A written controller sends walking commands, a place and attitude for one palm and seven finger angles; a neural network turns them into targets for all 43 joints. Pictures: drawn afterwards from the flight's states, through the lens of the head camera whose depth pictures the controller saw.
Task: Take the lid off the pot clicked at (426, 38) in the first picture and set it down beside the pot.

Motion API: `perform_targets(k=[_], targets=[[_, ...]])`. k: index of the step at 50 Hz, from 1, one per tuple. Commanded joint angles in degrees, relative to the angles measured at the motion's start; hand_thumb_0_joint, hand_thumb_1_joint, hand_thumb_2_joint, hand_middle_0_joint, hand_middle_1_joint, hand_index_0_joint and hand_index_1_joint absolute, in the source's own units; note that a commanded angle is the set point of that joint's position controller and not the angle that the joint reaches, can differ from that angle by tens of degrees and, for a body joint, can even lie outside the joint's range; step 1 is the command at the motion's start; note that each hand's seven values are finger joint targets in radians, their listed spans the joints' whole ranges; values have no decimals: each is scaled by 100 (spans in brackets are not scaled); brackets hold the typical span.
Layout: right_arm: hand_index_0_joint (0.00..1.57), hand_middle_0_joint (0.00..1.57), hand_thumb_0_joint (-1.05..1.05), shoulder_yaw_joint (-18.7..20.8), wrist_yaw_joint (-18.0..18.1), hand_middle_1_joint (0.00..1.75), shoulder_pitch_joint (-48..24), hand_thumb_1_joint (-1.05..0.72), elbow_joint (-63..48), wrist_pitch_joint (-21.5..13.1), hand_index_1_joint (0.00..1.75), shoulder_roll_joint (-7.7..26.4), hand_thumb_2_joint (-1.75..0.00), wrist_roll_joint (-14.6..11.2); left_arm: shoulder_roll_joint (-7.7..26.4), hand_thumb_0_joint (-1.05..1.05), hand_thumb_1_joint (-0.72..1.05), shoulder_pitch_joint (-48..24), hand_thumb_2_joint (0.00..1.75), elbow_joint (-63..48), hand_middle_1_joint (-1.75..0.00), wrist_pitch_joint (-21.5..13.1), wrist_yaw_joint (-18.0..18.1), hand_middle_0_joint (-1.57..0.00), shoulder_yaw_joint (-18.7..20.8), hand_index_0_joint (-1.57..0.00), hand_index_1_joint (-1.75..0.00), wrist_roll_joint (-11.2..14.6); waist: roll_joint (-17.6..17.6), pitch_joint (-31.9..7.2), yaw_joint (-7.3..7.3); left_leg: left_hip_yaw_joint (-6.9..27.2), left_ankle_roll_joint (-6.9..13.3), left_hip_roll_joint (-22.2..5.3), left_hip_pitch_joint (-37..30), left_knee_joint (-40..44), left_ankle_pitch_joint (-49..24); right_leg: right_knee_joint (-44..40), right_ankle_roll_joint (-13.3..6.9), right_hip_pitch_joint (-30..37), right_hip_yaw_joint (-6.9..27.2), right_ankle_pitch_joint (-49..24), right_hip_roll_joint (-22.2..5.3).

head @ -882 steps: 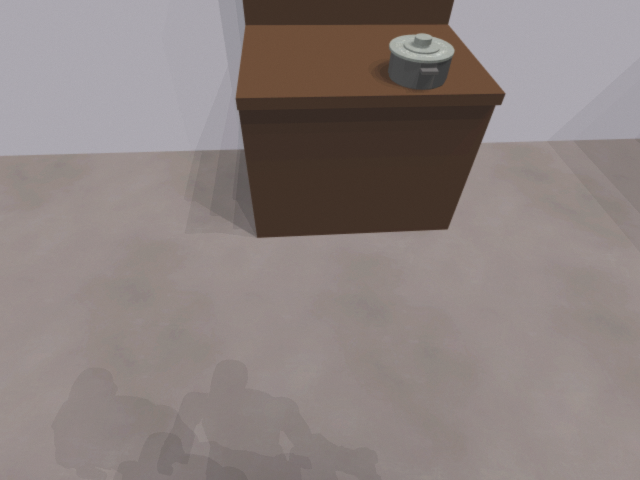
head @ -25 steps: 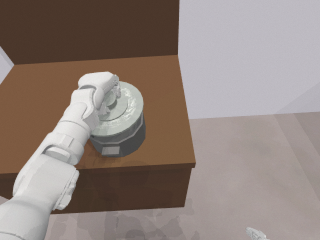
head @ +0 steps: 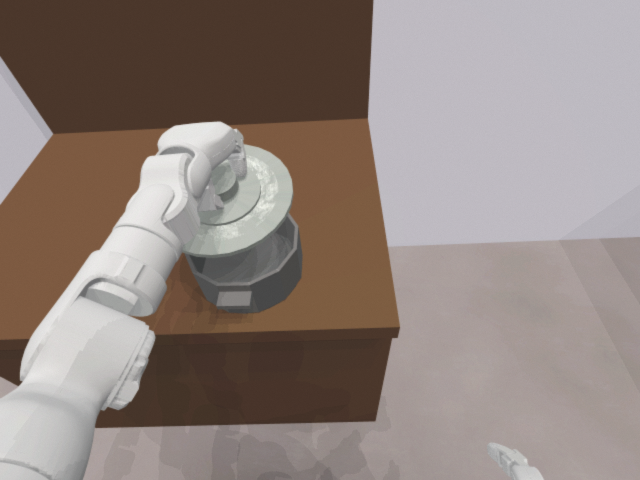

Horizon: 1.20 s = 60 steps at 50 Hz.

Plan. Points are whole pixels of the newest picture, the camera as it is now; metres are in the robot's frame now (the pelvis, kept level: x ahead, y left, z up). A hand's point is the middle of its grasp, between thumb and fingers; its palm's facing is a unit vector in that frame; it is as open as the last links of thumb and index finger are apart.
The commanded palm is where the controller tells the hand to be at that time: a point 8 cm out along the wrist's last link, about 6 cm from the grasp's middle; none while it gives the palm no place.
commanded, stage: lift the lid straight up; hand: left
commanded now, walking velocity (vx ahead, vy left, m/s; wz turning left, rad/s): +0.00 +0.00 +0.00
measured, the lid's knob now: (218, 184) +0.49 +0.14 +0.11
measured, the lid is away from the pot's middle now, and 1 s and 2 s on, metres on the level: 0.01 0.03 0.16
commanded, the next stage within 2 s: move the lid sideways beside the pot in 0.60 s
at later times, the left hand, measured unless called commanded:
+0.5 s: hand (214, 152) +0.47 +0.13 +0.18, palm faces -0.23 -0.03 -0.97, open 8.3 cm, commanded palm +0.46 +0.14 +0.24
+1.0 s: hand (190, 156) +0.48 +0.17 +0.17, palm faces -0.28 -0.03 -0.96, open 8.4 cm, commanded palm +0.46 +0.18 +0.24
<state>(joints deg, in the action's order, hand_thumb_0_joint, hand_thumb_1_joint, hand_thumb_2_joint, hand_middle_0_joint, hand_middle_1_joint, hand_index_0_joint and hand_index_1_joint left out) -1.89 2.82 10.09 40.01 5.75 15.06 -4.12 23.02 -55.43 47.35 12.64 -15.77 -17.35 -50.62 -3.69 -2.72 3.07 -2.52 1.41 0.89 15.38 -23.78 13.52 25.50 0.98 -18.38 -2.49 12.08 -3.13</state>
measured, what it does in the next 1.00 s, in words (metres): stands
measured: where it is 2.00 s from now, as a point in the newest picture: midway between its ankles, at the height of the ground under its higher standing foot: outside the picture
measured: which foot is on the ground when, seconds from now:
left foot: down 0.00-1.00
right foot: down 0.00-1.00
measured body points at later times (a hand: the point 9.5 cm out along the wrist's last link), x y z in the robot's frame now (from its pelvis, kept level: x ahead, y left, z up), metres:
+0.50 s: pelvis +0.00 +0.00 +0.00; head +0.03 -0.04 +0.45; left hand +0.48 +0.13 +0.23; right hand +0.11 -0.26 -0.14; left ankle -0.02 +0.11 -0.74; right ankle +0.00 -0.13 -0.74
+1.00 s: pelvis +0.00 +0.00 +0.00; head +0.04 -0.03 +0.45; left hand +0.49 +0.16 +0.22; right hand +0.11 -0.26 -0.13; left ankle -0.02 +0.11 -0.74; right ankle +0.00 -0.13 -0.74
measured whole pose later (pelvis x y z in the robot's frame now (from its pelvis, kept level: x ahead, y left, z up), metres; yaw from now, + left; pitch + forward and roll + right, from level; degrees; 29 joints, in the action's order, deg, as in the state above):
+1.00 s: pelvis +0.00 +0.00 +0.00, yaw +0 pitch +6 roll +1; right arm -2.4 3.7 11.0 39.3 4.8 15.8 -4.1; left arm 27.5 -62.0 51.3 12.3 -21.5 -14.0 -52.8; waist -3.7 -2.1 4.2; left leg -2.8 1.5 0.8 15.3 -22.2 12.8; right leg 23.9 1.0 -18.4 -2.1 11.2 -2.9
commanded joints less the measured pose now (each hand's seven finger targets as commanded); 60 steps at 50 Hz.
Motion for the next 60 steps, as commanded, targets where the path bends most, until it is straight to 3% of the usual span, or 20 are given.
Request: perform_targets(k=[1,5,13,15,18,21,25,28,32,34,36,39,42,44,47,48,52,53,56,60], targets=[[20,20,0,168,97,30,-258,-90,-672,-228,30,670,-90,-12,1372,0,58,-3931,97,-1274,-106,25,285,-79,549,-78,-107,-179,322,-2343,114,264,184,44,-923,138,-1624,-81,-291,921,31,-1820,237],[20,20,0,164,107,30,-226,-90,-657,-271,30,663,-90,-4,1242,0,58,-3996,97,-1073,-106,52,212,-79,476,-78,-107,-130,323,-2300,136,271,186,53,-966,141,-1526,-103,-287,817,26,-1697,244],[20,20,0,161,121,30,-162,-90,-705,-374,30,704,-90,40,1644,0,58,-4195,97,-1224,-106,3,130,-79,817,-78,-107,-188,359,-2676,39,297,209,68,-999,135,-1926,-76,-301,1165,70,-2129,209],[20,20,0,162,101,30,-149,-90,-643,-337,30,711,-90,22,1542,0,58,-4216,97,-1002,-106,90,109,-79,703,-78,-107,-211,443,-2460,82,270,205,49,-905,170,-1775,-91,-278,1065,56,-2050,212],[20,20,0,188,58,30,-241,-90,-784,-424,30,679,-90,40,1501,0,58,-4316,97,-1523,-106,64,65,-79,714,-78,-107,-215,280,-2816,6,326,225,58,-1159,80,-2294,-40,-299,1180,76,-2335,203],[20,20,0,184,25,30,-196,-90,-671,-313,30,739,-90,27,1543,0,58,-3945,97,-944,-106,271,1,-79,763,-78,-107,-261,662,-2441,16,265,221,43,-888,115,-2061,-65,-268,1158,42,-2285,213],[20,20,0,163,27,30,-261,-90,-691,-251,30,740,-90,5,1367,0,58,-4023,97,-868,-106,352,-117,-79,558,-78,-107,-289,621,-2269,62,237,226,63,-830,163,-1782,-111,-266,1038,48,-2070,208],[20,20,0,141,114,30,-254,-90,-757,-302,30,766,-90,21,1877,0,58,-4367,97,-1067,-106,225,-160,-79,912,-78,-107,-252,607,-2470,29,239,266,87,-797,213,-1637,-156,-270,1248,125,-2049,175],[20,20,0,149,158,30,-179,-90,-745,-384,30,704,-90,11,1662,0,58,-4582,97,-1082,-106,74,-151,-79,654,-78,-107,-297,500,-2533,115,241,267,77,-966,198,-1634,-163,-253,1132,105,-2000,189],[20,20,0,161,163,30,-141,-90,-765,-420,30,723,-90,33,1926,0,58,-4512,97,-1241,-106,-25,-118,-79,908,-78,-107,-276,370,-2780,63,250,272,72,-1091,147,-1897,-127,-268,1262,139,-2222,183],[20,20,0,167,136,30,-157,-90,-732,-409,30,695,-90,18,1648,0,58,-4437,97,-1095,-106,-7,-94,-79,706,-78,-107,-290,380,-2627,91,257,253,48,-1097,129,-1980,-120,-274,1107,89,-2198,197],[20,20,0,150,120,30,-141,-90,-678,-335,30,758,-90,9,1809,0,58,-4193,97,-736,-106,74,-77,-79,838,-78,-107,-307,503,-2387,76,243,234,44,-876,162,-1830,-138,-276,1065,77,-2102,205],[20,20,0,158,109,30,-175,-90,-726,-338,30,737,-90,-1,1706,0,58,-4470,97,-1033,-106,71,-101,-79,700,-78,-107,-318,325,-2544,91,254,241,48,-1010,153,-1883,-123,-281,1052,82,-2117,194],[20,20,0,168,136,30,-141,-90,-763,-345,30,773,-90,28,2220,0,58,-4364,97,-1093,-106,15,-136,-79,1086,-78,-107,-367,328,-2786,39,258,267,59,-1055,109,-2020,-114,-278,1282,132,-2298,183],[20,20,0,150,180,30,-158,-90,-733,-264,30,792,-90,-14,2177,0,58,-4249,97,-746,-106,19,-243,-79,970,-78,-107,-384,634,-2447,90,205,276,48,-772,188,-1741,-186,-253,1250,99,-2176,168],[20,20,0,157,177,30,-188,-90,-813,-301,30,774,-90,-15,2079,0,58,-4390,97,-1096,-106,-70,-290,-79,901,-78,-107,-339,372,-2592,80,225,283,52,-907,153,-1997,-171,-278,1249,119,-2310,163],[20,20,0,196,171,30,-144,-90,-852,-283,30,797,-90,6,2429,0,58,-4101,97,-1218,-106,-226,-356,-79,1159,-78,-107,-348,349,-2774,40,235,312,42,-1098,90,-2227,-173,-258,1361,122,-2439,166],[20,20,0,201,158,30,-125,-90,-875,-281,30,792,-90,-1,2275,0,58,-4009,97,-1223,-106,-256,-393,-79,1042,-78,-107,-317,292,-2706,65,261,306,44,-1078,59,-2402,-183,-273,1286,105,-2476,179],[20,20,0,183,163,30,-62,-90,-761,-160,30,881,-90,-35,2546,0,58,-3864,97,-744,-106,-236,-445,-79,1174,-78,-107,-315,525,-2244,100,217,300,38,-791,132,-1934,-248,-262,1171,63,-2241,191],[20,20,0,221,147,30,-48,-90,-827,-208,30,834,-90,-33,2395,0,58,-4360,97,-1471,-106,-445,-458,-79,959,-78,-107,-295,-106,-2689,161,325,285,29,-1334,20,-2380,-213,-283,985,61,-2176,217]])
